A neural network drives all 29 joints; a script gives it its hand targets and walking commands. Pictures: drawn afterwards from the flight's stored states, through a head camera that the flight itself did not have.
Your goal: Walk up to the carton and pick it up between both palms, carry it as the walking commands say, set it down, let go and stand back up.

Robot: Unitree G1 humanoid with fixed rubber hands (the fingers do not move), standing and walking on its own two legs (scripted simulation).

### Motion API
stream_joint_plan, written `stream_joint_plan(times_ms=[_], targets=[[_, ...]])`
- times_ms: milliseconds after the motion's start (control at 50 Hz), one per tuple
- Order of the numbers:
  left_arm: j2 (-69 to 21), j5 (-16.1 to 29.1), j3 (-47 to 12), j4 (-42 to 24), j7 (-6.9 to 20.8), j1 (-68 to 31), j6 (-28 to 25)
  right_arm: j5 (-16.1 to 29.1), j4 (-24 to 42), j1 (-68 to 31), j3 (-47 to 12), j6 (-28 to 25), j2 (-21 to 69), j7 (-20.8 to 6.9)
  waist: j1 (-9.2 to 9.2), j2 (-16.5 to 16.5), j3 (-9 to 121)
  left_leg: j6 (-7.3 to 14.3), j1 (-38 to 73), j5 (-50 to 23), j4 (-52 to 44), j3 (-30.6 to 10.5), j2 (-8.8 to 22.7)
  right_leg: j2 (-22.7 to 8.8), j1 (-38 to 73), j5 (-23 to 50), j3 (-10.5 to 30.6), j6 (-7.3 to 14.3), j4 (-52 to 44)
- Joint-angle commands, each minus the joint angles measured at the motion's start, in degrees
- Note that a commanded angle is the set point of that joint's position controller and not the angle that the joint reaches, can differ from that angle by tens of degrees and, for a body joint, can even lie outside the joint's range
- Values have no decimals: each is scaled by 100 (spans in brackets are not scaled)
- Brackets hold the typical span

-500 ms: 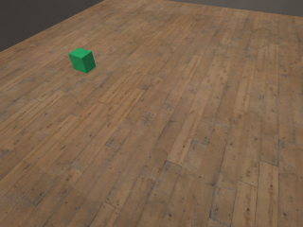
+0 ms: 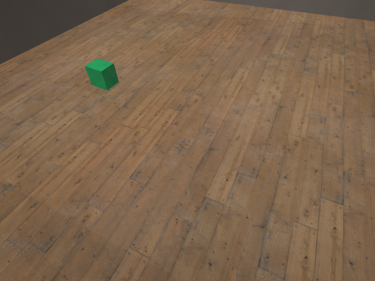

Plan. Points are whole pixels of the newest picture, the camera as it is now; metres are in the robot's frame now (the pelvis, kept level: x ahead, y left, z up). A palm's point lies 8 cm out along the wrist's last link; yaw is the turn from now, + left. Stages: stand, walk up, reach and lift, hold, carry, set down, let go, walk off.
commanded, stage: walk up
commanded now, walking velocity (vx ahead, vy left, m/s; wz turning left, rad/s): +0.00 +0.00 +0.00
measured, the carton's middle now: (102, 74) +1.97 +0.88 -0.68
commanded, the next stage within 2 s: none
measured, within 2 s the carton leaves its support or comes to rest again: neither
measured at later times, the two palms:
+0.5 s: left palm out of the picture -0.01 +0.33 -0.14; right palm (282, 280) +0.17 -0.18 -0.11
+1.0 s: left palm (40, 214) +0.33 +0.46 -0.14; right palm (214, 260) +0.21 -0.03 -0.12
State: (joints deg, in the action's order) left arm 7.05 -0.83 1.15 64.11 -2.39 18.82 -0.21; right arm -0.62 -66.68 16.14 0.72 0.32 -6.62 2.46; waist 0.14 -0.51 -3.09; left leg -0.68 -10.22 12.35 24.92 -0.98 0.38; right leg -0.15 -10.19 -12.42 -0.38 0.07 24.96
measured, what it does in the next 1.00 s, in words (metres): walks ahead, turning left: left foot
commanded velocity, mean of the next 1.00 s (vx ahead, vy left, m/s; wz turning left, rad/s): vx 0.42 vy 0.00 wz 0.29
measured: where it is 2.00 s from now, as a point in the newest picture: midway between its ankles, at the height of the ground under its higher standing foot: (137, 182)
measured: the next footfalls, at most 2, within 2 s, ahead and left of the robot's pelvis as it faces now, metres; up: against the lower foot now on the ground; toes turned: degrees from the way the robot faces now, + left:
left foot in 0.58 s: +0.10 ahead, +0.25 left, +0.00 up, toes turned +21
right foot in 1.10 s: +0.54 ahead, +0.18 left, +0.00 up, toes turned +12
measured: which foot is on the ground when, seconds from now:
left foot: down 0.00-0.24, up 0.26-0.56, down 0.58-1.00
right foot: down 0.00-0.58, up 0.60-1.00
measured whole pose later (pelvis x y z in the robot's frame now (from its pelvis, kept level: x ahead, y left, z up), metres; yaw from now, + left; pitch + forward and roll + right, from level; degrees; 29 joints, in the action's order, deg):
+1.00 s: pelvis +0.25 +0.20 -0.01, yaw +20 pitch +1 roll -2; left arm 12.1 -1.3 3.9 52.5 3.6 2.1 -1.1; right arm -1.3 -61.7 30.6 0.6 -6.0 -6.3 0.9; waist -4.7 -3.5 -3.4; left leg 1.6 8.4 21.6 12.3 1.2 0.2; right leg -4.9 -36.9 -2.1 -8.1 -1.2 42.0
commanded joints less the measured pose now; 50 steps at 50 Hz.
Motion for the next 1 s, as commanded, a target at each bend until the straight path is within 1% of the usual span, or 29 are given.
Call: stream_joint_plan(times_ms=[0,160,180,200,220,240,260,280,300,360,400,440,480,500,520,540,560,580,600,620,640,660,680,700,740,780,820,920,980], targets=[[338,-3,38,14,-10,479,0,-3,48,403,14,-12,-345,1,4,12,-334,136,-310,-123,-491,-293,323,-399,-273,-75,389,148,-519],[314,10,13,12,-9,460,-15,-5,-10,483,12,-24,-371,10,-15,36,-315,146,-239,-94,-520,-336,345,-383,-344,-58,360,137,-520],[478,-2,26,-86,38,480,32,-73,217,762,57,30,-482,-9,-213,282,-134,98,-407,1210,-490,-306,482,-457,-244,-944,71,-20,-395],[1549,78,453,-488,-154,799,45,-62,979,-493,385,172,-1183,-313,421,328,-160,167,-3238,3385,865,-396,-60,-1576,1424,-3284,1496,256,-760],[2068,100,694,-307,-252,1065,33,-203,1500,-1435,401,221,-903,-480,653,-1031,-367,-45,-4132,1406,3134,-68,114,-3076,1375,-4043,3130,579,-1708],[1817,13,615,-434,-295,661,-33,-264,1736,-1707,343,175,-778,-566,603,-852,-551,-39,-4053,920,3529,-244,565,-3306,853,-3862,2953,858,-1843],[1355,10,531,-433,-294,591,-101,-242,1734,-1544,429,127,-633,-631,316,-618,-446,-81,-3878,487,3751,-367,630,-2929,638,-3212,2422,630,-1787],[1155,9,491,-457,-271,388,-176,-235,1541,-998,498,81,-628,-654,10,-746,-210,-125,-3586,267,3859,-366,632,-2600,569,-2706,1758,366,-1774],[1072,-2,488,-500,-274,267,-223,-264,1494,-603,543,74,-670,-675,-100,-842,19,-173,-3335,127,4232,-308,576,-2379,530,-2247,1233,239,-1658],[1151,-100,448,-677,-212,-15,-354,-164,1432,-269,473,126,-573,-712,-268,-1166,-58,-214,-2713,-55,3948,-80,569,-2221,-179,-2061,279,97,-1761],[1290,-215,466,-742,-105,-190,-392,-37,1533,-338,381,146,-604,-753,-299,-1504,-315,-217,-2175,-56,3037,163,594,-2114,-627,-2168,-230,42,-1962],[1341,-228,455,-774,38,-393,-401,71,1505,-120,302,74,-729,-746,-421,-1953,-319,-125,-1011,301,2077,601,551,-1724,-1118,-2332,-763,32,-2087],[1640,-297,578,-760,98,-208,-372,-2,1588,-249,328,6,-1071,-718,-298,-1518,-326,-81,-481,934,1711,1135,371,-1681,-955,-2639,-889,250,-1546],[1709,-275,596,-738,137,-247,-341,-67,1484,40,328,-56,-1088,-698,-470,-1007,-290,-22,-67,596,1207,1246,366,-1645,-981,-2782,-1023,284,-864],[1677,-304,604,-726,183,-216,-310,-132,1146,692,382,-117,-1191,-634,-744,-78,-86,1,506,578,928,1426,171,-1425,-1039,-2866,-1116,281,305],[1432,-380,544,-754,243,-174,-280,-197,809,1503,466,-193,-1440,-533,-1112,1381,-2,-24,1032,1141,527,1388,19,-1044,-1537,-2847,-1313,283,2302],[833,-467,372,-1062,338,-468,-283,-248,700,2090,486,-325,-1875,-452,-1251,2869,-313,62,1094,3026,-521,-937,1401,-731,-3188,-2948,-953,122,4420],[567,-384,272,-1393,430,-790,-327,-178,873,1665,411,-389,-2035,-384,-812,2982,-659,341,509,3989,-1999,-3588,2487,-537,-3983,-2242,-144,59,5275],[772,-306,283,-1687,509,-1072,-397,-147,804,1473,416,-394,-2132,-366,-639,2575,-757,929,256,4182,-2792,-4757,2828,-765,-4390,-1628,82,63,5571],[927,-295,323,-1647,531,-1187,-451,-156,920,1077,378,-459,-1935,-383,-578,1932,-844,1049,-1,3626,-2543,-4370,2691,-969,-4337,-1214,81,7,5681],[1107,-238,390,-1470,520,-1083,-475,-167,1108,621,362,-532,-1758,-395,-404,1341,-686,1030,6,2605,-1943,-3246,2369,-1173,-3926,-590,73,12,5301],[1126,-154,417,-1266,524,-847,-443,-163,1301,247,333,-575,-1509,-400,-210,982,-285,746,246,1310,-1580,-2072,1825,-1170,-3362,-148,66,-13,4848],[1042,-85,404,-1110,543,-555,-370,-155,1315,179,316,-616,-1330,-378,-55,731,89,530,557,22,-1330,-1346,1506,-1061,-3047,65,10,-16,4594],[993,-49,397,-1046,541,-526,-289,-164,1209,415,296,-661,-1264,-372,-53,625,288,421,625,-968,-1202,-1042,1452,-985,-2783,176,-61,-27,4445],[803,-49,389,-1092,516,-715,-167,-168,908,1106,217,-696,-1000,-341,-105,543,317,407,1166,-2250,-1080,-814,1429,-817,-2964,353,-200,-84,4168],[728,-100,357,-1227,522,-1120,-109,-102,779,1481,199,-692,-988,-272,-208,458,126,455,1470,-2904,-1124,-572,1455,-726,-3333,542,-375,-159,3774],[685,-146,331,-1431,568,-1727,-103,-48,698,1740,167,-686,-960,-215,-372,538,-120,577,1538,-2971,-1253,-534,1519,-670,-3548,758,-506,-205,3285],[636,-30,272,-1632,616,-2421,-170,-64,599,1825,170,-672,-1000,-111,-531,769,-643,622,1484,-3012,-1392,-230,1441,-521,-3245,1132,-790,-151,1589],[647,-4,272,-1626,586,-2377,-212,-65,511,1740,194,-653,-1143,-72,-446,1009,-690,564,1455,-4113,-1047,58,1424,-310,-2519,918,-992,33,810]])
